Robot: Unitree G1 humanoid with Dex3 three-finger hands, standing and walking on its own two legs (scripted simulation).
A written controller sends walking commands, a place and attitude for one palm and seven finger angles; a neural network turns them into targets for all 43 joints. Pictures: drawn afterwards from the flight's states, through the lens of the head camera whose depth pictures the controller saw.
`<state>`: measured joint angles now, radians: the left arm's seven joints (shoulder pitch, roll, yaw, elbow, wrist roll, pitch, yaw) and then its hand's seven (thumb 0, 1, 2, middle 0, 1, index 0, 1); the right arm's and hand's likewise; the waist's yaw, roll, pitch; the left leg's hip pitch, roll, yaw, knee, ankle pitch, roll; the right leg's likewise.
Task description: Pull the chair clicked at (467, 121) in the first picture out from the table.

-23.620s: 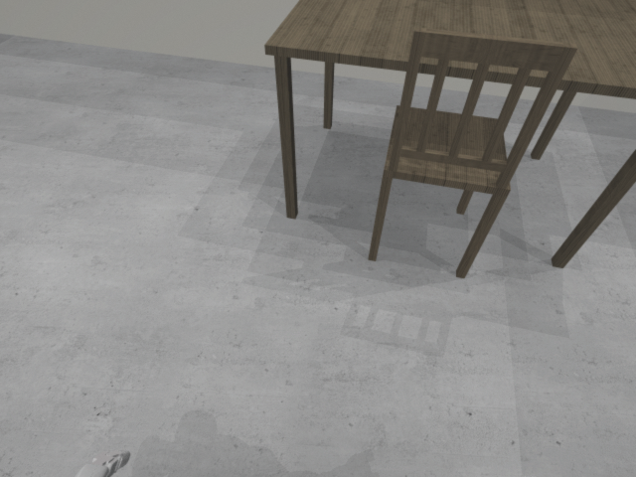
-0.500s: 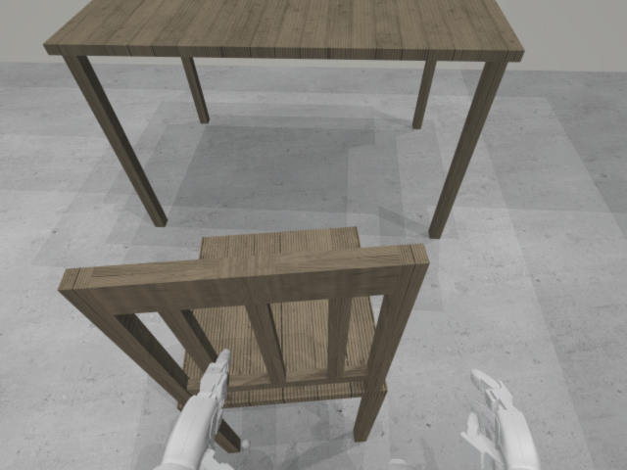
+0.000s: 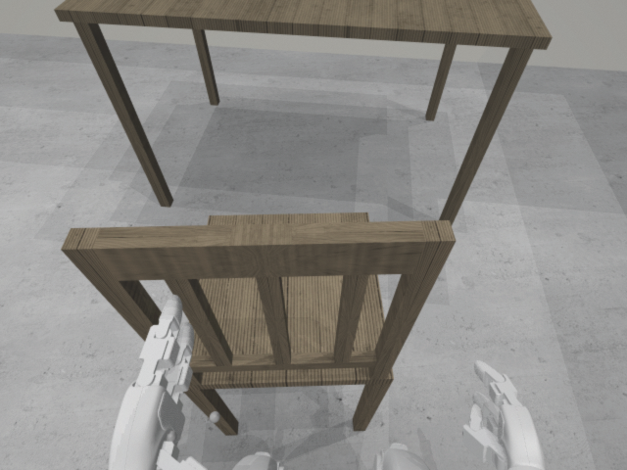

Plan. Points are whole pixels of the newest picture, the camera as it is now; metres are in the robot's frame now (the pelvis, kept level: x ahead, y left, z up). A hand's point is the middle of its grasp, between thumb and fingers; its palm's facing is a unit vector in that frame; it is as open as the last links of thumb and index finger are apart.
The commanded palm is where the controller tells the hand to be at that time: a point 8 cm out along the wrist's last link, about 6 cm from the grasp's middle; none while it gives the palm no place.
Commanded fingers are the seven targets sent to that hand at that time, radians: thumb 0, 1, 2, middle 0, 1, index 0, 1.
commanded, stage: draw the hand back to the body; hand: left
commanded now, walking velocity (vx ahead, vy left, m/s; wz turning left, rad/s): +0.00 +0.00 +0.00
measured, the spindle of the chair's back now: (277, 322) +0.31 +0.07 +0.00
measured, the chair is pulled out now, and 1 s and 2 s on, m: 0.62 0.62 0.62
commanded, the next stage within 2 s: step back with the hand held close in 1.36 s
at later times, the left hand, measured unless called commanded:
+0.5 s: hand (104, 390) +0.18 +0.19 +0.14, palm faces +0.23 -0.89 -0.39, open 15.7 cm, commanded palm +0.14 +0.24 +0.17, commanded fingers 0.00 0.07 0.50 -0.09 -0.13 -0.09 -0.13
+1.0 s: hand out of the picture +0.22 +0.25 +0.25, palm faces +0.49 -0.74 -0.46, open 9.1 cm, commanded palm +0.17 +0.29 +0.26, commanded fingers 0.00 0.90 0.90 -0.20 -0.30 -0.20 -0.30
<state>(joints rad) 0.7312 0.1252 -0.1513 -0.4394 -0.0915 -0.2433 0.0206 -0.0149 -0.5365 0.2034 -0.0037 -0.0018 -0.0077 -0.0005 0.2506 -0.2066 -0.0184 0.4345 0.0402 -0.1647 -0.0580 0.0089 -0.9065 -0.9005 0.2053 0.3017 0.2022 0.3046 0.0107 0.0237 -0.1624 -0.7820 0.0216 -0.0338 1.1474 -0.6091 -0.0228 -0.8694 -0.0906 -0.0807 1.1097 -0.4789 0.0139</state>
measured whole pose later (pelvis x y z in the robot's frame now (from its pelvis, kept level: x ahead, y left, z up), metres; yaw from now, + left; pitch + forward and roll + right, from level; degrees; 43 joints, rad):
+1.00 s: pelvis +0.03 -0.01 +0.08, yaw +0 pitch -3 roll +0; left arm 0.51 0.35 0.34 -0.44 -0.06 -0.05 0.18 0.00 0.62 0.77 -0.17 -0.25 -0.18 -0.24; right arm 0.19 -0.23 0.00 0.65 0.02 -0.16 -0.09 0.01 -0.91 -0.90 0.21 0.30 0.20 0.30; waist 0.07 0.10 0.01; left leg -0.09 0.04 -0.01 0.50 -0.36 -0.03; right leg -0.19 -0.05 -0.10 0.51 -0.27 0.01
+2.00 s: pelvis -0.03 +0.00 +0.08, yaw -2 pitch +0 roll +0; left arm 0.57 0.39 0.40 -0.51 -0.05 -0.10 0.19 0.01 0.89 0.90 -0.21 -0.30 -0.22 -0.30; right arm 0.19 -0.21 -0.02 0.60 0.03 -0.05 -0.10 0.01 -0.91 -0.90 0.21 0.30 0.20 0.30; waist 0.03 0.03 0.05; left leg -0.26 0.02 0.02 0.55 -0.29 -0.01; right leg -0.35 -0.06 -0.06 0.51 -0.15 0.02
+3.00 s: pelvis -0.08 -0.01 +0.07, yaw +0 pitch +2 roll +0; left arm 0.54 0.41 0.41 -0.60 -0.03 -0.19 0.16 0.01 0.89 0.90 -0.21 -0.30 -0.22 -0.30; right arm 0.11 -0.18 -0.04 0.66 0.00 -0.09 -0.06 0.01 -0.91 -0.90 0.21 0.30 0.20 0.30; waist 0.01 -0.01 0.06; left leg -0.48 0.00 -0.03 0.91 -0.45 -0.03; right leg -0.42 -0.03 -0.06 0.58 -0.19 -0.01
